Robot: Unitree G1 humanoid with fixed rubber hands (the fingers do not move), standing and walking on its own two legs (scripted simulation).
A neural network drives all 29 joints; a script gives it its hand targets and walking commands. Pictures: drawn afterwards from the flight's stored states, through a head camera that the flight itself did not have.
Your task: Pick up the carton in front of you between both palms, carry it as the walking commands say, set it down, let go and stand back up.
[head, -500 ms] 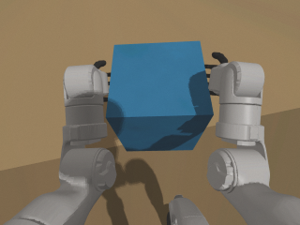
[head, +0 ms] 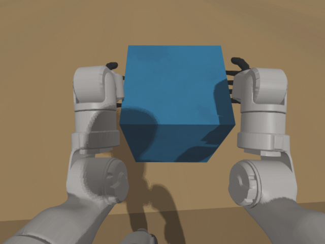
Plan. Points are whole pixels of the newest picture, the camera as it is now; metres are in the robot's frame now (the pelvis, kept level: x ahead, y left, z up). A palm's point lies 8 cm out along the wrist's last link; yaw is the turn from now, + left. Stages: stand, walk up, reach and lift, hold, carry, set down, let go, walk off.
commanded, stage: carry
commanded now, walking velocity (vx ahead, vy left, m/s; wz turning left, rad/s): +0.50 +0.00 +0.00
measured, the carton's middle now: (172, 111) +0.42 +0.02 +0.09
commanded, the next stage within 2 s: none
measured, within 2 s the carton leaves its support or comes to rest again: neither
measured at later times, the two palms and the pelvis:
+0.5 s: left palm (141, 21) +0.67 +0.12 +0.20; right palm (237, 12) +0.71 -0.16 +0.21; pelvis +0.30 -0.03 +0.05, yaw +1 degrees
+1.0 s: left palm out of the picture +0.99 +0.12 +0.19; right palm out of the picture +0.97 -0.16 +0.21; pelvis +0.60 +0.00 +0.07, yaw -1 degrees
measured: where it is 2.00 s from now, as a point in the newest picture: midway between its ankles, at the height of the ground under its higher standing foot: (178, 103)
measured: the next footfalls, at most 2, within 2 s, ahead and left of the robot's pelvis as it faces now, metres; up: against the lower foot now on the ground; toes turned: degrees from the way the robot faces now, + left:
right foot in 0.34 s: +0.39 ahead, -0.12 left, +0.05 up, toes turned -1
left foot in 0.72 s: +0.58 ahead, +0.08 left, +0.05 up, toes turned +6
